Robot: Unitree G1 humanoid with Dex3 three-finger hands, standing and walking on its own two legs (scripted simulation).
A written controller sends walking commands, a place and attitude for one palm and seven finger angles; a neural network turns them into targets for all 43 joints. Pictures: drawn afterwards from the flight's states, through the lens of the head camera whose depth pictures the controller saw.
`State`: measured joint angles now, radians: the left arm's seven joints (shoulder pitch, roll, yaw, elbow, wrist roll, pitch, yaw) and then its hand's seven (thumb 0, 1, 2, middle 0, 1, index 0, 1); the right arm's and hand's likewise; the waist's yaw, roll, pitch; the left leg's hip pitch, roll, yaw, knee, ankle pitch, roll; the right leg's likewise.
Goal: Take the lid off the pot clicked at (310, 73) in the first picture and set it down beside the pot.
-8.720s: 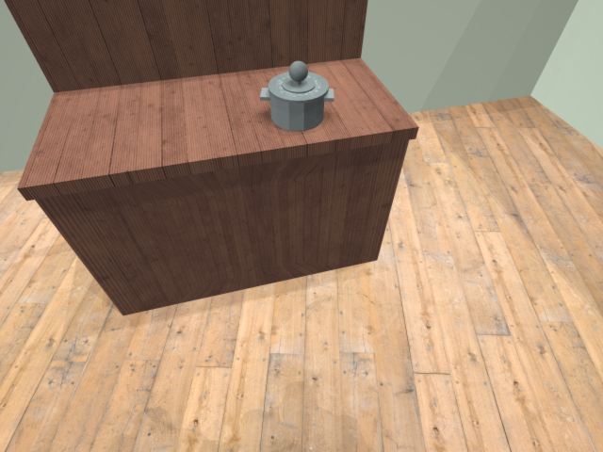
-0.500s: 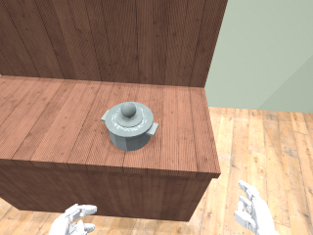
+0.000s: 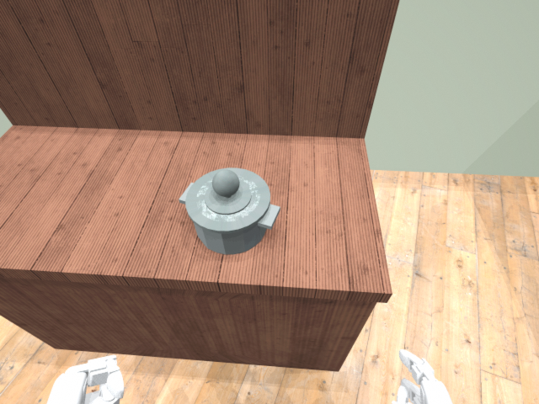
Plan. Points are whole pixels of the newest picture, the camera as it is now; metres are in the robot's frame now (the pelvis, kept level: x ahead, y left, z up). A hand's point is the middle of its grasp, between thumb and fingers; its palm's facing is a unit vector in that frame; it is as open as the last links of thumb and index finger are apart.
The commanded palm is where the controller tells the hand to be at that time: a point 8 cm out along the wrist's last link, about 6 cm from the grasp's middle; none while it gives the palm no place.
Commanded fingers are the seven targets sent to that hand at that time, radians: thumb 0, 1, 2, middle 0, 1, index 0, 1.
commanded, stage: raise the hand higher, near the body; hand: left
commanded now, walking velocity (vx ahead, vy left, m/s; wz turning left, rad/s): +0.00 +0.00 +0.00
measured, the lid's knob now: (225, 183) +0.47 +0.13 +0.04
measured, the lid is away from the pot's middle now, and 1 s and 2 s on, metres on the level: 0.01 0.01 0.01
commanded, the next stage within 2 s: reach forward and open the fingers in 0.62 s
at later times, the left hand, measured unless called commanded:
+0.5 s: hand (91, 348) +0.17 +0.24 +0.06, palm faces +0.28 -0.88 -0.38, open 3.1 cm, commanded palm +0.12 +0.28 +0.10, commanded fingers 0.00 0.90 0.90 -1.30 -1.50 -1.30 -1.50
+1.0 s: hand (57, 317) +0.19 +0.28 +0.10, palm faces -0.06 -0.08 -0.99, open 2.9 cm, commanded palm +0.17 +0.27 +0.15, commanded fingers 0.00 0.43 1.12 -1.12 -0.97 -1.12 -0.97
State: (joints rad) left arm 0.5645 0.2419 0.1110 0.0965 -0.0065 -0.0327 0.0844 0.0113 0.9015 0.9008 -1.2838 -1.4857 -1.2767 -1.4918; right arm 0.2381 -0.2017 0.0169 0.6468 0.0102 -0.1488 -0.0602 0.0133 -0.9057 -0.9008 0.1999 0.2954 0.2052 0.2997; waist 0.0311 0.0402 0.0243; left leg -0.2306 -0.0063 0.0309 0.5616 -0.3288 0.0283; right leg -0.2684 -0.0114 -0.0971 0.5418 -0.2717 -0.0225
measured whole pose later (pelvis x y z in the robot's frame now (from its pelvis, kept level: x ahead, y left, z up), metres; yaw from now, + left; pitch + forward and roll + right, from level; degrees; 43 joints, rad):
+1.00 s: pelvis +0.00 +0.01 +0.01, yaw -2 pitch +0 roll +0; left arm 0.49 0.58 0.08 -0.37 0.79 0.14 0.05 0.01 0.71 0.96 -1.22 -1.29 -1.21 -1.30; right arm 0.12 -0.28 0.02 0.57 0.01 0.09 -0.01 0.01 -0.91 -0.90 0.20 0.30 0.20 0.30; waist 0.09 0.12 0.00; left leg -0.20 -0.01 0.07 0.48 -0.29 0.04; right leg -0.26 -0.01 -0.05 0.48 -0.23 -0.01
